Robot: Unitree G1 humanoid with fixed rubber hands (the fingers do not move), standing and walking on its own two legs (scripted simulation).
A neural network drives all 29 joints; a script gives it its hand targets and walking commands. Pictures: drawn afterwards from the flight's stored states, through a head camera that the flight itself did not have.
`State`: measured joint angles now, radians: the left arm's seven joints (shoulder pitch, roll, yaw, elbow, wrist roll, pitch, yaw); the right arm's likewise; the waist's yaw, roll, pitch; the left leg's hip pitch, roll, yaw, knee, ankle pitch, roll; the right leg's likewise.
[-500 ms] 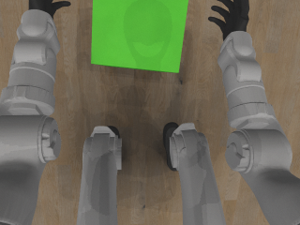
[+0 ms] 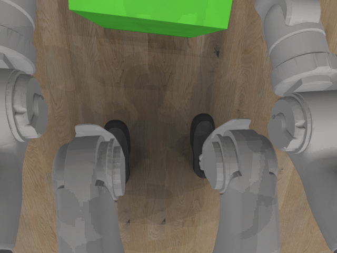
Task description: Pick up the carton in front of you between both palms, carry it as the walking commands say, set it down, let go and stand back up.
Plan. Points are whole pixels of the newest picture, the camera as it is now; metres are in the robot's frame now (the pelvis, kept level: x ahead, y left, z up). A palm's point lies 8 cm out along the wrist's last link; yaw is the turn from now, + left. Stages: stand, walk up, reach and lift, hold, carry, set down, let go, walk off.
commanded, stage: reach and lift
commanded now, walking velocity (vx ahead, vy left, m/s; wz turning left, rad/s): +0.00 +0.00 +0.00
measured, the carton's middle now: out of the picture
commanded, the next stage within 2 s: none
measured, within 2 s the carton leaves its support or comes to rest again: leaves its support in 0.74 s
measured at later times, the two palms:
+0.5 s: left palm out of the picture +0.57 +0.17 -0.18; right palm out of the picture +0.56 -0.13 -0.17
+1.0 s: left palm out of the picture +0.53 +0.18 -0.04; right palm out of the picture +0.54 -0.12 -0.04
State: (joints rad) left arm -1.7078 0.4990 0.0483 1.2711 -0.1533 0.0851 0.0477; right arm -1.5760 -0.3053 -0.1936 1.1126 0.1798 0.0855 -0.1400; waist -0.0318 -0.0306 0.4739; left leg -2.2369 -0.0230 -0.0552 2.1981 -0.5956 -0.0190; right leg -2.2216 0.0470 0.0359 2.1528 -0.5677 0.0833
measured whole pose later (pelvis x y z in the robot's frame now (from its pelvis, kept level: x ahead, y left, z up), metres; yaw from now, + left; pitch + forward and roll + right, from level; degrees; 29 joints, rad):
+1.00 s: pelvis +0.01 -0.01 +0.04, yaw +3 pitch +42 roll -2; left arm -1.26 0.17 0.28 0.85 0.08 0.36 0.06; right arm -1.17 -0.05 -0.46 0.74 -0.07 0.31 -0.13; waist 0.00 -0.03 -0.01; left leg -2.20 -0.11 -0.11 2.07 -0.59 -0.08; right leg -2.18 0.11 0.08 2.05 -0.59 0.11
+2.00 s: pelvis +0.07 -0.01 +0.30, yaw +4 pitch +28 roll +0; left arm -0.55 -0.10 0.34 0.57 0.21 0.35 0.04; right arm -0.54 0.13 -0.41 0.57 -0.19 0.31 -0.04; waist -0.01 -0.01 -0.23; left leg -1.19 -0.08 -0.13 1.12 -0.43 -0.04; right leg -1.18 0.09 0.14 1.12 -0.43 0.05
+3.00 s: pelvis +0.09 -0.01 +0.40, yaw +4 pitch -3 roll +0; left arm -0.32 -0.17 0.29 0.38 0.30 0.64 -0.01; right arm -0.33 0.17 -0.32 0.39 -0.31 0.61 0.01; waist 0.00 0.00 -0.02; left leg -0.17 -0.04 -0.14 0.44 -0.22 -0.02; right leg -0.17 0.04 0.15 0.45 -0.22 0.02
